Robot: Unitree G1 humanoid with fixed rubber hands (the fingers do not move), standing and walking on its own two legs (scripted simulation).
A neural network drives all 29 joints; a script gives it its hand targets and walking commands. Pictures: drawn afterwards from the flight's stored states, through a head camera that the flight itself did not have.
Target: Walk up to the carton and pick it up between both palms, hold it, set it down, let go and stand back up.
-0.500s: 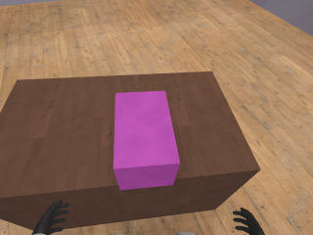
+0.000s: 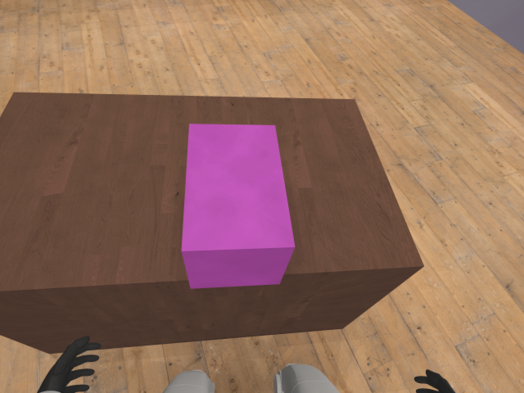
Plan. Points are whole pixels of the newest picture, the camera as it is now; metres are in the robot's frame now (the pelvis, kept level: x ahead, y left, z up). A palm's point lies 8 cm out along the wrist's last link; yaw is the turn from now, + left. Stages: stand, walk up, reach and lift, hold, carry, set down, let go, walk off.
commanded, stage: walk up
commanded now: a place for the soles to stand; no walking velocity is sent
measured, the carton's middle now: (234, 203) +0.46 +0.04 -0.07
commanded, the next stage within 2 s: reach and lift in 1.14 s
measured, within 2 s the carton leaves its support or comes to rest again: neither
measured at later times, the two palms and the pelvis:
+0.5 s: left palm out of the picture +0.10 +0.27 -0.08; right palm out of the picture +0.08 -0.33 -0.08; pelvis -0.03 -0.03 -0.01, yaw +1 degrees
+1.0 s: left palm out of the picture +0.07 +0.27 -0.09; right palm out of the picture +0.04 -0.33 -0.09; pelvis -0.06 -0.03 -0.01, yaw +2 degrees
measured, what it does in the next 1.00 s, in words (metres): steps on the spot: right foot, then left foot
